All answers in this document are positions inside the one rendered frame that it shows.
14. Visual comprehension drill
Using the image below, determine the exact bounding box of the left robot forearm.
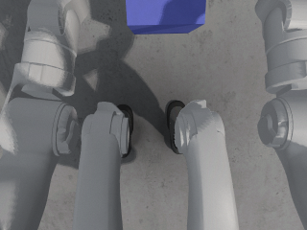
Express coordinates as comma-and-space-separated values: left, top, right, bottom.
0, 0, 89, 147

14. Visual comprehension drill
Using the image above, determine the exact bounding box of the left robot foot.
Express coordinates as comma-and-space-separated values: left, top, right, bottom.
117, 104, 133, 158

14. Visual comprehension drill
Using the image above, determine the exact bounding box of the right robot upper arm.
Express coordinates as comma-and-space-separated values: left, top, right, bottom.
257, 96, 307, 230

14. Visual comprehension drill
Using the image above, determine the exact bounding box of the carton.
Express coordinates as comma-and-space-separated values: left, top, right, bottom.
126, 0, 206, 35

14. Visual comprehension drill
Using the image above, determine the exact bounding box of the left robot upper arm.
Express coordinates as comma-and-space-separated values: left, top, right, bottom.
0, 97, 80, 230

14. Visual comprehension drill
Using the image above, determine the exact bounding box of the right robot forearm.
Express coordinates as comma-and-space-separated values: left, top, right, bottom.
254, 0, 307, 98

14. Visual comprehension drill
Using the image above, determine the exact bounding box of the right robot shin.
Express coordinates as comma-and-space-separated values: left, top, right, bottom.
174, 100, 225, 147

